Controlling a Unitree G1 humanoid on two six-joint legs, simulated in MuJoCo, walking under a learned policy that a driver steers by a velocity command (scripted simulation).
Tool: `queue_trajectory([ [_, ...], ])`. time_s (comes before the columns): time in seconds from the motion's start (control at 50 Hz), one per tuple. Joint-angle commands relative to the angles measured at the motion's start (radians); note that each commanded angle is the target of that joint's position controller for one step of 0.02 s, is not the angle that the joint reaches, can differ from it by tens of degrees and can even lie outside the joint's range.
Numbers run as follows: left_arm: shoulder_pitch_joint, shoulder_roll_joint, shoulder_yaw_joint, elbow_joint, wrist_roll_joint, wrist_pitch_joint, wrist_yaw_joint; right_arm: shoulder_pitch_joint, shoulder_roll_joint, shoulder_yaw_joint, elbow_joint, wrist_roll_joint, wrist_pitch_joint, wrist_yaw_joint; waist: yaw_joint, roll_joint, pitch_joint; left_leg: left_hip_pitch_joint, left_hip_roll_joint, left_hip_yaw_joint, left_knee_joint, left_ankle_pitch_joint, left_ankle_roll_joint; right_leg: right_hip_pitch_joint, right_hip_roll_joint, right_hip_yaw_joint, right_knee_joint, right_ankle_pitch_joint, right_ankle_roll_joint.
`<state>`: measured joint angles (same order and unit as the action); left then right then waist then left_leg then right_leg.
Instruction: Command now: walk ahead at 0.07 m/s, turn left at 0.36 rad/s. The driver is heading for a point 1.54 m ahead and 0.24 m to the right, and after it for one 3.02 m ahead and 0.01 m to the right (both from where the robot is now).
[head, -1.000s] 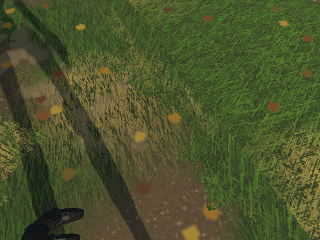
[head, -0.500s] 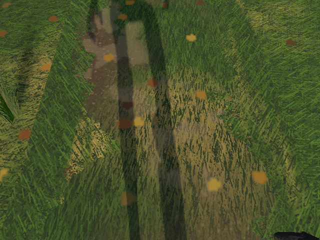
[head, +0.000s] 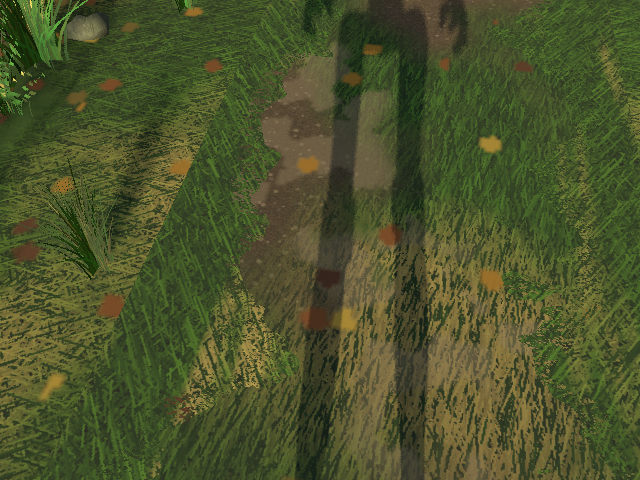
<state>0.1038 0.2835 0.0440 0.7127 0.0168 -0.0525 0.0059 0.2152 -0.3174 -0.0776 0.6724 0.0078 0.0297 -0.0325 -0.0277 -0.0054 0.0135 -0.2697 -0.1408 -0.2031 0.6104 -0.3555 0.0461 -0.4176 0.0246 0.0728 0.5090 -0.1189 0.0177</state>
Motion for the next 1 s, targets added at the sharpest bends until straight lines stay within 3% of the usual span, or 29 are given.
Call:
queue_trajectory([
  [0.02, 0.066, 0.195, 0.051, -0.047, 0.042, -0.007, 0.009, 0.125, -0.036, 0.002, -0.071, -0.009, -0.019, -0.004, -0.033, -0.274, -0.209, -0.209, -0.003, 0.008, 0.316, -0.36, -0.049, 0.412, -0.43, 0.474, -0.122, 0.655, -0.295],
  [0.04, 0.063, 0.144, 0.04, -0.055, 0.017, -0.004, 0.005, 0.13, -0.12, -0.015, -0.05, -0.01, -0.016, -0.006, -0.007, -0.215, -0.205, -0.254, 0.053, 0.001, 0.466, -0.346, -0.087, 0.39, -0.442, 0.541, -0.148, 0.487, -0.342],
  [0.06, 0.053, 0.117, 0.032, -0.06, 0.006, 0.0, 0.004, 0.065, -0.16, -0.031, -0.041, -0.001, -0.003, -0.009, 0.021, -0.136, -0.165, -0.277, 0.068, 0.013, 0.551, -0.285, -0.105, 0.362, -0.383, 0.435, -0.138, 0.383, -0.306],
  [0.08, 0.03, 0.11, 0.028, -0.062, 0.001, 0.006, 0.003, 0.042, -0.147, -0.033, -0.03, 0.001, 0.012, -0.014, 0.018, -0.091, -0.139, -0.275, 0.076, 0.021, 0.573, -0.24, -0.119, 0.319, -0.328, 0.353, -0.14, 0.301, -0.265],
  [0.1, 0.002, 0.107, 0.025, -0.062, -0.007, 0.013, 0.003, 0.026, -0.134, -0.03, -0.033, -0.003, 0.023, -0.016, 0.016, -0.091, -0.108, -0.263, 0.09, 0.02, 0.558, -0.202, -0.13, 0.27, -0.305, 0.308, -0.155, 0.241, -0.248],
  [0.14, -0.033, 0.1, 0.02, -0.053, -0.002, 0.028, 0.005, 0.03, -0.066, -0.01, -0.028, 0.0, 0.028, -0.009, -0.006, -0.124, -0.084, -0.159, 0.106, 0.089, 0.402, -0.148, -0.139, 0.184, -0.219, 0.181, -0.181, 0.186, -0.208],
  [0.18, -0.018, 0.076, 0.013, -0.035, -0.003, 0.037, 0.0, 0.011, 0.001, 0.015, -0.02, -0.012, 0.018, -0.002, 0.013, -0.17, -0.099, -0.054, 0.125, 0.142, 0.175, -0.134, -0.142, 0.181, -0.169, 0.138, -0.177, 0.176, -0.195],
  [0.24, 0.02, 0.138, 0.032, -0.023, -0.022, 0.049, -0.002, 0.01, -0.034, 0.001, 0.001, -0.004, 0.008, 0.002, 0.024, -0.187, -0.102, 0.034, 0.106, 0.168, -0.088, 0.046, -0.12, 0.212, -0.179, 0.203, -0.151, 0.103, -0.209],
  [0.28, 0.042, 0.155, 0.037, -0.021, -0.038, 0.05, 0.001, 0.022, -0.075, -0.012, 0.012, -0.01, 0.004, 0.0, 0.017, -0.155, -0.091, 0.135, 0.113, 0.163, -0.206, 0.159, -0.068, 0.141, -0.17, 0.235, -0.152, 0.001, -0.165],
  [0.3, 0.039, 0.144, 0.032, -0.024, -0.033, 0.044, 0.0, 0.033, -0.108, -0.018, 0.004, -0.022, 0.002, -0.005, 0.012, -0.107, -0.101, 0.204, 0.188, 0.111, -0.191, 0.2, -0.03, 0.064, -0.155, 0.227, -0.125, -0.055, -0.126],
  [0.32, 0.025, 0.107, 0.027, -0.048, -0.03, 0.035, -0.004, 0.032, -0.167, -0.038, 0.02, -0.031, 0.006, -0.007, 0.04, 0.08, -0.079, 0.167, 0.254, 0.055, -0.182, 0.157, 0.032, -0.005, -0.063, 0.103, -0.059, -0.151, -0.075],
  [0.34, 0.003, 0.102, 0.025, -0.048, -0.028, 0.031, -0.006, 0.022, -0.134, -0.035, 0.017, -0.033, 0.004, -0.006, 0.022, 0.159, -0.061, 0.115, 0.305, 0.0, -0.244, 0.116, 0.082, -0.005, 0.003, 0.011, 0.04, -0.205, -0.033],
  [0.4, 0.025, 0.122, 0.047, -0.042, -0.029, 0.046, -0.005, -0.048, -0.114, -0.031, -0.013, -0.03, -0.015, -0.018, 0.013, 0.216, -0.014, 0.107, 0.454, -0.091, -0.27, 0.394, 0.163, -0.095, -0.003, -0.045, 0.341, -0.37, -0.003],
  [0.42, 0.032, 0.121, 0.052, -0.046, -0.029, 0.055, -0.006, -0.042, -0.111, -0.029, -0.01, -0.025, -0.025, -0.023, 0.012, 0.193, -0.016, 0.133, 0.484, -0.088, -0.251, 0.534, 0.182, -0.136, -0.025, -0.028, 0.434, -0.42, 0.005],
  [0.46, 0.049, 0.09, 0.047, -0.048, -0.037, 0.07, -0.01, -0.062, -0.116, -0.033, -0.003, -0.009, -0.03, -0.024, 0.022, 0.152, -0.017, 0.175, 0.466, -0.016, -0.22, 0.65, 0.168, -0.16, -0.05, -0.037, 0.441, -0.409, 0.02],
  [0.5, 0.036, 0.072, 0.037, -0.061, -0.041, 0.077, -0.02, -0.077, -0.131, -0.041, 0.001, -0.003, -0.019, -0.022, 0.01, 0.165, -0.034, 0.174, 0.432, 0.059, -0.2, 0.679, 0.144, -0.094, -0.052, -0.083, 0.353, -0.343, 0.027],
  [0.54, 0.035, 0.085, 0.041, -0.076, -0.045, 0.082, -0.035, -0.069, -0.143, -0.046, 0.009, 0.002, -0.007, -0.02, 0.003, 0.183, -0.055, 0.179, 0.423, 0.099, -0.172, 0.669, 0.131, -0.019, -0.034, -0.124, 0.248, -0.288, 0.021],
  [0.58, 0.092, 0.098, 0.053, -0.065, -0.042, 0.087, -0.041, -0.083, -0.143, -0.045, 0.013, 0.019, -0.005, -0.019, 0.038, 0.163, -0.073, 0.145, 0.406, 0.148, -0.094, 0.596, 0.091, 0.108, 0.002, -0.17, 0.059, -0.133, -0.01],
  [0.6, 0.123, 0.122, 0.065, -0.061, -0.034, 0.088, -0.033, -0.041, -0.124, -0.04, 0.031, 0.021, -0.013, -0.014, 0.048, 0.11, -0.084, 0.086, 0.37, 0.196, 0.0, 0.495, 0.041, 0.214, 0.016, -0.136, -0.046, -0.014, -0.039],
  [0.62, 0.153, 0.224, 0.094, -0.076, -0.033, 0.088, -0.016, 0.0, -0.085, -0.031, 0.028, -0.012, -0.022, -0.008, 0.035, -0.114, -0.109, -0.112, 0.28, 0.287, 0.243, 0.19, -0.059, 0.391, -0.142, 0.124, -0.103, 0.35, -0.114],
  [0.64, 0.183, 0.316, 0.103, -0.098, -0.004, 0.076, -0.02, -0.081, -0.031, -0.009, -0.038, -0.043, -0.029, -0.012, 0.062, -0.317, -0.133, -0.362, 0.111, 0.239, 0.466, -0.36, -0.123, 0.431, -0.405, 0.518, -0.145, 0.603, -0.352],
  [0.66, 0.208, 0.26, 0.086, -0.097, 0.012, 0.054, -0.027, -0.123, -0.082, -0.022, -0.035, -0.025, -0.03, -0.014, 0.108, -0.165, -0.184, -0.367, 0.136, 0.11, 0.621, -0.375, -0.121, 0.425, -0.417, 0.511, -0.158, 0.53, -0.408],
  [0.68, 0.156, 0.233, 0.076, -0.098, 0.005, 0.04, -0.024, -0.122, -0.096, -0.027, -0.031, -0.006, -0.027, -0.014, 0.076, -0.122, -0.129, -0.388, 0.156, 0.102, 0.647, -0.292, -0.108, 0.384, -0.364, 0.409, -0.151, 0.452, -0.362],
  [0.7, 0.104, 0.215, 0.074, -0.1, -0.015, 0.037, -0.015, -0.107, -0.102, -0.033, -0.01, -0.008, -0.023, -0.02, 0.054, -0.067, -0.096, -0.392, 0.175, 0.104, 0.607, -0.203, -0.105, 0.353, -0.3, 0.335, -0.152, 0.342, -0.299],
  [0.72, 0.064, 0.199, 0.068, -0.107, -0.029, 0.042, -0.006, -0.111, -0.114, -0.038, -0.005, -0.016, -0.02, -0.029, 0.042, -0.063, -0.076, -0.387, 0.185, 0.097, 0.56, -0.132, -0.108, 0.326, -0.269, 0.306, -0.155, 0.298, -0.262],
  [0.74, 0.051, 0.192, 0.061, -0.111, -0.03, 0.048, 0.003, -0.105, -0.11, -0.04, -0.002, -0.017, -0.02, -0.028, 0.03, -0.08, -0.081, -0.334, 0.173, 0.104, 0.551, -0.084, -0.115, 0.284, -0.236, 0.276, -0.161, 0.311, -0.248],
  [0.86, 0.059, 0.176, 0.057, -0.122, -0.023, 0.068, 0.028, -0.098, -0.056, -0.02, 0.003, -0.008, -0.026, -0.015, 0.039, -0.112, -0.105, -0.259, 0.146, 0.12, 0.302, 0.023, -0.149, 0.289, -0.194, 0.255, -0.167, 0.171, -0.244],
  [0.92, 0.055, 0.176, 0.053, -0.118, -0.013, 0.074, 0.024, -0.109, -0.057, -0.016, -0.001, -0.005, -0.029, -0.006, 0.056, -0.139, -0.083, -0.174, 0.152, 0.13, 0.201, 0.016, -0.145, 0.225, -0.192, 0.277, -0.175, 0.066, -0.25],
  [1.0, 0.026, 0.096, 0.015, -0.091, 0.0, 0.072, 0.009, -0.073, -0.036, -0.002, 0.019, -0.005, -0.041, 0.013, 0.048, -0.127, -0.079, -0.005, 0.179, 0.153, 0.001, 0.063, -0.12, 0.177, -0.19, 0.259, -0.154, 0.015, -0.232],
])
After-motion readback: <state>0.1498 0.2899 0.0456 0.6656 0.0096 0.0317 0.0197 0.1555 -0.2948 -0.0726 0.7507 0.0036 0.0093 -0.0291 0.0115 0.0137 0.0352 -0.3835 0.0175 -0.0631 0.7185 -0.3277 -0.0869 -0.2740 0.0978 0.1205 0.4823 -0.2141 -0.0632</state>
